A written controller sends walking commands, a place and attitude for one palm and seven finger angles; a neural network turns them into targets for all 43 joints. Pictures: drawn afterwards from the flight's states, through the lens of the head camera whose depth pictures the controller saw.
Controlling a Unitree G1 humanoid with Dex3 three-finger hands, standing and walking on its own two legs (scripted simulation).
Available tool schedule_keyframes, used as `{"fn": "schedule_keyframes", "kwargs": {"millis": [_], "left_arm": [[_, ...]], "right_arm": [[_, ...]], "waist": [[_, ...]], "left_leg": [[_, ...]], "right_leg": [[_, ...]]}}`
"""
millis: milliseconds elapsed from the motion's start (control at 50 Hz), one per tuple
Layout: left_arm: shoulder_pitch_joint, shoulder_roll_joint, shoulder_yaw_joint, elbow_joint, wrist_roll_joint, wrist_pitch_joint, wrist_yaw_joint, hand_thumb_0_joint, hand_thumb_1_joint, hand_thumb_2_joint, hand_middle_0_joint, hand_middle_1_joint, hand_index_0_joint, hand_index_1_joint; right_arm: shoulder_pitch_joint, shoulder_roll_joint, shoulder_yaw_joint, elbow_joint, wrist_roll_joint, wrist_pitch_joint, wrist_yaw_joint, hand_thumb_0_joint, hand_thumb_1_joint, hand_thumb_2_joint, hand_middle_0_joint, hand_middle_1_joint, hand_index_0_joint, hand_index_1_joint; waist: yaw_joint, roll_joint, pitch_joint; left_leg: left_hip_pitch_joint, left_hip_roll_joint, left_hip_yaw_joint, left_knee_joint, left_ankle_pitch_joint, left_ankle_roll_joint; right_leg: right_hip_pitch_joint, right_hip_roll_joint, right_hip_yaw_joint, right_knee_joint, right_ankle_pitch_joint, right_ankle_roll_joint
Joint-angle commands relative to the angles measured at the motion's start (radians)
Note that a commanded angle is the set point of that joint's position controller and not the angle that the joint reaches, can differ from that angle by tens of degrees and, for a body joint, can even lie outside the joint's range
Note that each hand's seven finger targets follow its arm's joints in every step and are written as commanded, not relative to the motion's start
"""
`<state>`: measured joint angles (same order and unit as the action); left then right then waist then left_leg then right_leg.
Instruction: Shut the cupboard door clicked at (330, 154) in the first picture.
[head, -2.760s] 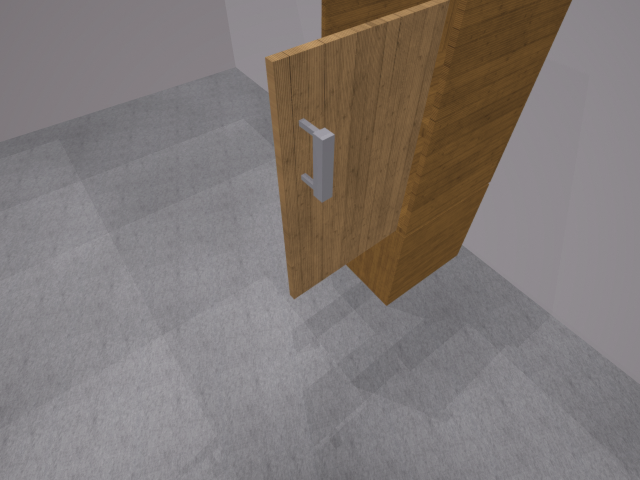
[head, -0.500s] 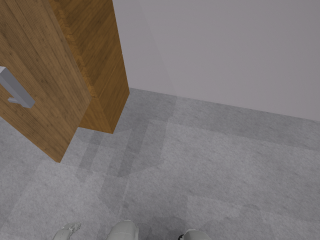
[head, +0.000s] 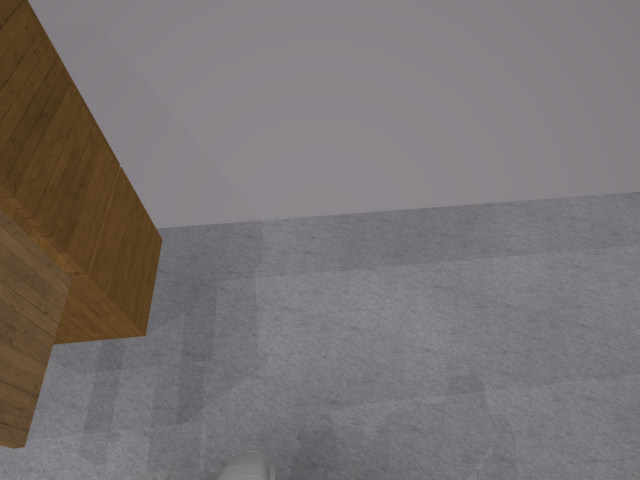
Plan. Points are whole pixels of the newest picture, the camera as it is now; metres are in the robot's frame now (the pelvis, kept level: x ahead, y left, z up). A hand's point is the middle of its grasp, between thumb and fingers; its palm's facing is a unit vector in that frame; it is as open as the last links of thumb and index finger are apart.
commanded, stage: walk to a spot facing it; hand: left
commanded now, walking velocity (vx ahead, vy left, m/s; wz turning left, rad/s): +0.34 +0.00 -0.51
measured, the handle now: out of the picture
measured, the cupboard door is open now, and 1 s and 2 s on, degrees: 92 92 92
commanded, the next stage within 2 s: turn to face it in 1.14 s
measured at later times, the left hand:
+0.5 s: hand (270, 317) +0.38 +0.11 -0.15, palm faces -0.33 -0.92 -0.21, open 7.4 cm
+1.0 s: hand (305, 252) +0.53 +0.05 -0.17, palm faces -0.35 -0.92 -0.18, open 7.3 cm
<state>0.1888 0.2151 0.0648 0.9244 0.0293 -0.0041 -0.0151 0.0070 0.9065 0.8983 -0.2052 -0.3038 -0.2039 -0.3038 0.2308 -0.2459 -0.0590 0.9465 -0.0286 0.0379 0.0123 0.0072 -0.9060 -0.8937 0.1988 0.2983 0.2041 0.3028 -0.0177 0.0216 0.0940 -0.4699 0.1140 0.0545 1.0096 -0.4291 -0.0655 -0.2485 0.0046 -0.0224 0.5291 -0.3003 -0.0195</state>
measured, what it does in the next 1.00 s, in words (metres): walks ahead, turning right: left foot, then right foot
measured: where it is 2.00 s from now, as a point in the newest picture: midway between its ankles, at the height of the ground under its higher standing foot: (411, 319)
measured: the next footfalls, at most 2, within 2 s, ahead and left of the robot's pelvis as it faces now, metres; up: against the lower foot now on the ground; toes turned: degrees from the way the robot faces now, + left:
left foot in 0.14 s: +0.16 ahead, +0.14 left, +0.00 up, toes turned -1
right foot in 0.50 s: +0.26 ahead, -0.18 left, +0.00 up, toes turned -23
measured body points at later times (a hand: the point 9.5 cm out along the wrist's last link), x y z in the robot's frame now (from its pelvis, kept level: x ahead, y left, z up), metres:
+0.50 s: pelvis +0.18 -0.04 -0.01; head +0.23 -0.06 +0.44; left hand +0.40 +0.16 -0.14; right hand +0.05 -0.24 -0.15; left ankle +0.12 +0.14 -0.73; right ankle +0.22 -0.16 -0.73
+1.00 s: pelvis +0.41 -0.11 +0.01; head +0.45 -0.11 +0.46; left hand +0.55 +0.10 -0.15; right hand +0.35 -0.33 -0.14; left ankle +0.44 +0.01 -0.73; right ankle +0.35 -0.22 -0.67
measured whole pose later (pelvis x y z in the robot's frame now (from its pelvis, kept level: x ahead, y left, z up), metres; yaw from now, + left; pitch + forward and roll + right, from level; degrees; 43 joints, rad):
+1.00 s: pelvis +0.41 -0.11 +0.01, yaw -22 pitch +1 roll +0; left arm 0.20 0.20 0.07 1.06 0.03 -0.01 -0.03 0.01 0.92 0.90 -0.20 -0.30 -0.20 -0.30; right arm 0.28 -0.15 -0.04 1.02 -0.05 -0.09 -0.01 0.00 -0.93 -0.89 0.20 0.30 0.20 0.30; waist 0.00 -0.02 0.05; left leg -0.19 0.09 0.18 0.45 -0.27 -0.01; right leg -0.49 -0.07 -0.06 1.03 -0.33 -0.01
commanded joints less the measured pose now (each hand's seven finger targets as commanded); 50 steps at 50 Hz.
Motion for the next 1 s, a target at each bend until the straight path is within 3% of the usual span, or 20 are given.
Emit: {"fn": "schedule_keyframes", "kwargs": {"millis": [0, 80, 100, 120, 140, 160, 220, 280, 400, 440, 460, 480, 500, 580, 720, 760, 800, 820, 880, 980], "left_arm": [[0.046, 0.197, 0.056, -0.029, 0.000, -0.036, 0.007, 0.000, 0.900, 0.900, -0.200, -0.300, -0.200, -0.300], [-0.005, 0.179, 0.057, -0.025, -0.006, -0.027, -0.005, 0.000, 0.900, 0.900, -0.200, -0.300, -0.200, -0.300], [-0.017, 0.121, 0.044, -0.038, -0.006, -0.025, -0.010, 0.000, 0.900, 0.900, -0.200, -0.300, -0.200, -0.300], [0.001, 0.054, 0.027, -0.058, -0.014, -0.023, -0.019, 0.000, 0.900, 0.900, -0.200, -0.300, -0.200, -0.300], [-0.079, 0.079, 0.033, -0.102, -0.013, -0.031, -0.024, 0.000, 0.900, 0.900, -0.200, -0.300, -0.200, -0.300], [-0.120, 0.074, 0.033, -0.102, 0.001, -0.038, -0.028, 0.000, 0.900, 0.900, -0.200, -0.300, -0.200, -0.300], [-0.089, 0.037, 0.030, -0.061, 0.008, -0.021, -0.052, 0.000, 0.900, 0.900, -0.200, -0.300, -0.200, -0.300], [-0.105, 0.007, 0.011, -0.060, 0.003, -0.008, -0.059, 0.000, 0.900, 0.900, -0.200, -0.300, -0.200, -0.300], [-0.166, 0.022, 0.015, -0.070, 0.005, -0.008, -0.051, 0.000, 0.900, 0.900, -0.200, -0.300, -0.200, -0.300], [-0.009, 0.067, 0.028, -0.017, 0.007, -0.020, -0.042, 0.000, 0.900, 0.900, -0.200, -0.300, -0.200, -0.300], [0.165, 0.144, 0.049, 0.037, 0.010, -0.034, -0.029, 0.000, 0.900, 0.900, -0.200, -0.300, -0.200, -0.300], [0.327, 0.277, 0.089, 0.080, 0.002, -0.039, -0.008, 0.000, 0.900, 0.900, -0.200, -0.300, -0.200, -0.300], [0.300, 0.294, 0.083, 0.082, -0.024, -0.029, 0.002, 0.000, 0.900, 0.900, -0.200, -0.300, -0.200, -0.300], [0.010, 0.108, 0.029, 0.013, -0.006, -0.043, 0.022, 0.000, 0.900, 0.900, -0.200, -0.300, -0.200, -0.300], [0.053, 0.118, 0.037, 0.083, -0.010, -0.063, 0.006, 0.000, 0.900, 0.900, -0.200, -0.300, -0.200, -0.300], [0.030, 0.100, 0.034, 0.074, -0.014, -0.057, 0.005, 0.000, 0.900, 0.900, -0.200, -0.300, -0.200, -0.300], [0.028, 0.012, 0.010, 0.025, -0.018, -0.056, -0.007, 0.000, 0.900, 0.900, -0.200, -0.300, -0.200, -0.300], [-0.051, 0.047, 0.007, 0.002, -0.005, -0.060, -0.003, 0.000, 0.900, 0.900, -0.200, -0.300, -0.200, -0.300], [-0.114, 0.024, 0.012, 0.010, -0.002, -0.060, -0.022, 0.000, 0.900, 0.900, -0.200, -0.300, -0.200, -0.300], [-0.080, -0.018, -0.004, 0.032, -0.003, -0.032, -0.036, 0.000, 0.900, 0.900, -0.200, -0.300, -0.200, -0.300]], "right_arm": [[-0.085, -0.050, -0.018, -0.119, 0.007, -0.059, 0.004, 0.000, -0.900, -0.900, 0.200, 0.300, 0.200, 0.300], [0.048, -0.068, -0.019, -0.071, 0.008, -0.087, -0.011, 0.000, -0.900, -0.900, 0.200, 0.300, 0.200, 0.300], [0.161, -0.131, -0.031, -0.035, 0.002, -0.097, -0.026, 0.000, -0.900, -0.900, 0.200, 0.300, 0.200, 0.300], [0.294, -0.246, -0.058, -0.014, -0.019, -0.104, -0.035, 0.000, -0.900, -0.900, 0.200, 0.300, 0.200, 0.300], [0.331, -0.262, -0.053, -0.010, -0.020, -0.099, -0.050, 0.000, -0.900, -0.900, 0.200, 0.300, 0.200, 0.300], [0.286, -0.235, -0.045, -0.023, -0.022, -0.103, -0.039, 0.000, -0.900, -0.900, 0.200, 0.300, 0.200, 0.300], [0.138, -0.111, -0.008, -0.038, -0.013, -0.115, -0.041, 0.000, -0.900, -0.900, 0.200, 0.300, 0.200, 0.300], [0.184, -0.108, -0.008, -0.005, -0.010, -0.121, -0.039, 0.000, -0.900, -0.900, 0.200, 0.300, 0.200, 0.300], [0.191, -0.108, -0.011, 0.020, -0.018, -0.096, -0.026, 0.000, -0.900, -0.900, 0.200, 0.300, 0.200, 0.300], [0.166, -0.105, -0.007, 0.026, -0.010, -0.090, -0.023, 0.000, -0.900, -0.900, 0.200, 0.300, 0.200, 0.300], [0.137, -0.078, 0.002, 0.012, 0.005, -0.091, -0.014, 0.000, -0.900, -0.900, 0.200, 0.300, 0.200, 0.300], [0.104, -0.008, 0.014, -0.037, 0.024, -0.096, -0.011, 0.000, -0.900, -0.900, 0.200, 0.300, 0.200, 0.300], [0.018, -0.044, 0.003, -0.056, 0.015, -0.092, -0.012, 0.000, -0.900, -0.900, 0.200, 0.300, 0.200, 0.300], [0.069, -0.013, -0.004, 0.018, -0.003, -0.066, -0.010, 0.000, -0.900, -0.900, 0.200, 0.300, 0.200, 0.300], [0.057, 0.029, 0.002, 0.026, -0.003, -0.087, 0.007, 0.000, -0.900, -0.900, 0.200, 0.300, 0.200, 0.300], [0.156, -0.024, -0.010, 0.060, -0.005, -0.102, -0.001, 0.000, -0.900, -0.900, 0.200, 0.300, 0.200, 0.300], [0.377, -0.203, -0.051, 0.109, -0.029, -0.107, -0.021, 0.000, -0.900, -0.900, 0.200, 0.300, 0.200, 0.300], [0.378, -0.180, -0.044, 0.107, -0.024, -0.098, -0.025, 0.000, -0.900, -0.900, 0.200, 0.300, 0.200, 0.300], [0.253, -0.079, -0.017, 0.086, -0.017, -0.120, -0.034, 0.000, -0.900, -0.900, 0.200, 0.300, 0.200, 0.300], [0.183, -0.074, -0.016, 0.092, -0.011, -0.115, -0.025, 0.000, -0.900, -0.900, 0.200, 0.300, 0.200, 0.300]], "waist": [[0.032, -0.162, -0.064], [-0.044, -0.106, -0.078], [-0.093, 0.061, -0.115], [-0.137, 0.348, -0.195], [-0.147, 0.230, -0.166], [-0.121, 0.112, -0.088], [-0.020, 0.163, 0.002], [-0.023, 0.132, -0.086], [-0.021, 0.119, -0.038], [0.068, 0.054, -0.119], [0.153, -0.095, -0.196], [0.204, -0.396, -0.285], [0.198, -0.261, -0.198], [0.011, -0.191, -0.061], [0.002, -0.101, -0.076], [-0.060, -0.004, -0.088], [-0.138, 0.342, -0.186], [-0.143, 0.254, -0.142], [-0.068, 0.094, -0.029], [-0.022, 0.121, -0.054]], "left_leg": [[-0.035, -0.029, 0.006, -0.198, 0.074, -0.005], [0.356, -0.082, 0.055, -0.503, 0.187, 0.006], [0.535, 0.011, -0.061, -0.598, 0.072, 0.037], [0.668, 0.312, -0.451, -0.726, -0.100, 0.145], [0.619, 0.430, -0.607, -0.818, -0.180, 0.242], [0.491, 0.421, -0.591, -0.822, -0.188, 0.265], [0.369, 0.273, -0.240, -0.825, 0.073, 0.172], [0.410, 0.216, -0.011, -0.782, 0.326, 0.156], [0.322, 0.218, 0.092, -0.753, 0.280, 0.141], [0.264, 0.174, 0.146, -0.521, 0.442, 0.102], [0.065, 0.104, 0.216, -0.240, 0.418, 0.061], [-0.228, -0.057, 0.207, 0.122, -0.148, 0.016], [-0.321, -0.019, 0.024, 0.271, -0.201, 0.028], [-0.093, 0.072, -0.024, 0.071, 0.038, 0.015], [0.132, -0.027, 0.081, -0.433, 0.219, 0.015], [0.359, -0.025, 0.067, -0.543, 0.250, 0.036], [0.639, 0.353, -0.473, -0.749, 0.052, 0.229], [0.605, 0.388, -0.513, -0.761, 0.047, 0.271], [0.443, 0.316, -0.305, -0.796, 0.270, 0.221], [0.332, 0.195, 0.035, -0.803, 0.310, 0.164]], "right_leg": [[0.085, -0.229, 0.285, -0.269, 0.012, -0.172], [-0.136, -0.148, 0.252, -0.157, -0.115, -0.117], [-0.256, -0.071, 0.196, 0.033, -0.128, -0.074], [-0.439, 0.069, 0.020, 0.404, -0.295, -0.008], [-0.511, 0.010, 0.055, 0.586, -0.308, -0.011], [-0.544, -0.039, 0.069, 0.706, -0.244, -0.021], [-0.514, -0.117, 0.044, 0.687, -0.019, 0.009], [-0.405, -0.112, -0.016, 0.466, 0.023, 0.020], [-0.150, -0.052, -0.121, 0.146, 0.050, 0.006], [0.128, -0.003, -0.140, 0.035, 0.067, -0.027], [0.417, -0.119, 0.026, -0.030, -0.045, -0.092], [0.618, -0.423, 0.517, -0.199, -0.050, -0.221], [0.503, -0.462, 0.578, -0.292, -0.068, -0.263], [0.046, -0.306, 0.217, -0.330, -0.009, -0.170], [0.076, -0.215, 0.110, -0.247, 0.069, -0.132], [-0.041, -0.165, 0.069, -0.096, 0.051, -0.096], [-0.381, 0.033, -0.092, 0.472, -0.256, -0.012], [-0.469, -0.021, 0.010, 0.654, -0.265, -0.029], [-0.515, -0.117, 0.056, 0.724, -0.049, -0.001], [-0.234, -0.105, -0.071, 0.230, 0.021, 0.018]]}}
